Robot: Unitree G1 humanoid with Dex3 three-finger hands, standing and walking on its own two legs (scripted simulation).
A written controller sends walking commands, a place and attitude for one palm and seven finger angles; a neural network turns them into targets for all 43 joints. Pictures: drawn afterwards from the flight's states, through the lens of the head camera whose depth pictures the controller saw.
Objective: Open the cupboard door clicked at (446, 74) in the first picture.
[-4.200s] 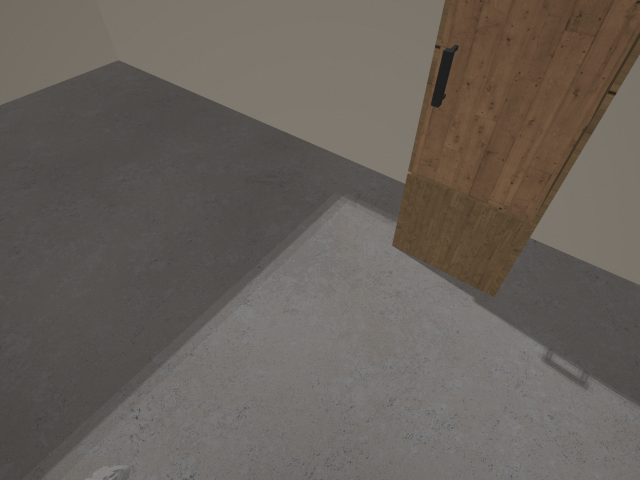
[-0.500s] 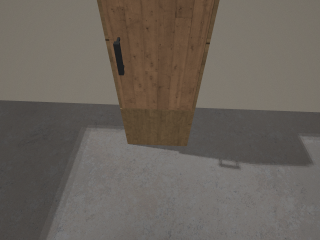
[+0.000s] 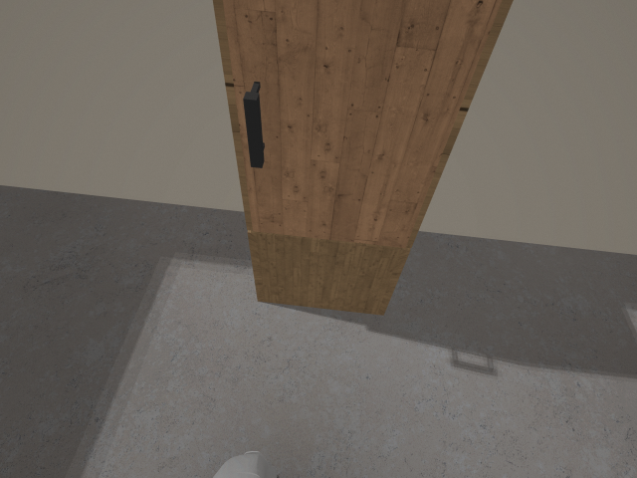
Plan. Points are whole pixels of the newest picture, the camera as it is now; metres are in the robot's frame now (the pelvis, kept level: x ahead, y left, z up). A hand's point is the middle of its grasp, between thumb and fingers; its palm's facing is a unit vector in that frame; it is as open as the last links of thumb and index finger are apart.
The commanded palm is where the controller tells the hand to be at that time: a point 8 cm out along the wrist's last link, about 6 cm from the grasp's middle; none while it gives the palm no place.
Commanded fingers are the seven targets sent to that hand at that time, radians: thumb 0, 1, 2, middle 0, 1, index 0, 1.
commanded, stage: take the last steps up to it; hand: left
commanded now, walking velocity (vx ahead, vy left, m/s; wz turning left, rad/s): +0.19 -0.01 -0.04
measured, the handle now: (256, 125) +0.68 +0.18 +0.03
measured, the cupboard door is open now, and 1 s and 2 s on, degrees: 0 0 0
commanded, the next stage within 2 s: come to a stop and stand still in 0.14 s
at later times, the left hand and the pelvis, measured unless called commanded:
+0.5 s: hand (227, 415) +0.21 +0.15 -0.14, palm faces +0.03 -0.98 -0.21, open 7.3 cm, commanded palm none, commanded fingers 0.00 0.90 0.90 -0.20 -0.30 -0.20 -0.30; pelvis +0.12 -0.02 +0.02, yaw +2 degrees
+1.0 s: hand out of the picture +0.09 +0.24 -0.15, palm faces +0.07 -0.98 -0.21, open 7.4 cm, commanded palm none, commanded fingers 0.00 0.90 0.90 -0.20 -0.30 -0.20 -0.30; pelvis +0.09 +0.05 +0.03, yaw +1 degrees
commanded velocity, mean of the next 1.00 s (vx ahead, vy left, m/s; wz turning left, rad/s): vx -0.05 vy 0.02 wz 0.00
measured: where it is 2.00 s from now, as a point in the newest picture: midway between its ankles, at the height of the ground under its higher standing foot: outside the picture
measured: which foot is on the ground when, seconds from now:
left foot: down 0.00-0.34, up 0.36-0.70, down 0.72-1.00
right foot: up 0.00-0.30, down 0.32-0.72, up 0.74-1.00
